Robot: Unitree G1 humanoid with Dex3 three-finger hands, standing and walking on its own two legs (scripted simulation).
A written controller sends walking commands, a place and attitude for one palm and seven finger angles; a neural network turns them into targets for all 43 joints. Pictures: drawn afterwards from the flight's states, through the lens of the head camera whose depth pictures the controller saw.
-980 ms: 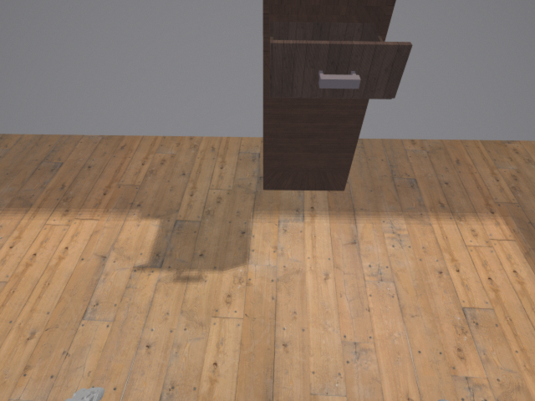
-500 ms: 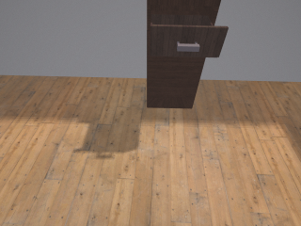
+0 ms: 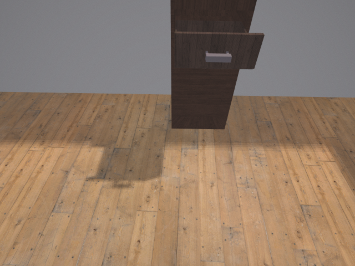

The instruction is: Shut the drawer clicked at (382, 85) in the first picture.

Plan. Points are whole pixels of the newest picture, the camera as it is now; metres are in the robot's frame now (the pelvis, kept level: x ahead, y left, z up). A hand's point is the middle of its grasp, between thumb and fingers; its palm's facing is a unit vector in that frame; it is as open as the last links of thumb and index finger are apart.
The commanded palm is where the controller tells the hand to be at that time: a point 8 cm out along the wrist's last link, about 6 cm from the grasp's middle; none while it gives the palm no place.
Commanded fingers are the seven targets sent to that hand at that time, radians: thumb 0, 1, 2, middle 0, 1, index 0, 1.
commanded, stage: look at it before walking up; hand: left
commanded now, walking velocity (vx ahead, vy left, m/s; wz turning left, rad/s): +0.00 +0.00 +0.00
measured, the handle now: (217, 55) +0.95 -0.13 +0.02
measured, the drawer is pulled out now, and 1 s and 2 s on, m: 0.29 0.29 0.29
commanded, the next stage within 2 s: walk to a spot facing it in 0.46 s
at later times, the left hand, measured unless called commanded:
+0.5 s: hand out of the picture +0.07 +0.25 -0.16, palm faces -0.02 -0.94 -0.33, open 7.4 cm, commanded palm none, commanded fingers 0.00 0.90 0.90 -0.20 -0.30 -0.20 -0.30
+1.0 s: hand out of the picture +0.07 +0.19 -0.19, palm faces -0.14 -0.95 -0.26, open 7.4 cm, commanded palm none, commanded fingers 0.00 0.90 0.90 -0.20 -0.30 -0.20 -0.30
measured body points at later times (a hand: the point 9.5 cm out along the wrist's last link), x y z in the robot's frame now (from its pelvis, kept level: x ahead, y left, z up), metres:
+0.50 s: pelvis +0.00 +0.00 +0.00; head +0.01 +0.01 +0.45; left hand +0.07 +0.30 -0.13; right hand +0.08 -0.29 -0.13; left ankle +0.01 +0.14 -0.74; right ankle +0.00 -0.11 -0.74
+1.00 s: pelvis -0.01 -0.01 -0.03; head +0.01 -0.03 +0.42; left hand +0.08 +0.24 -0.16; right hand +0.02 -0.27 -0.18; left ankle +0.01 +0.13 -0.74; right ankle +0.00 -0.10 -0.75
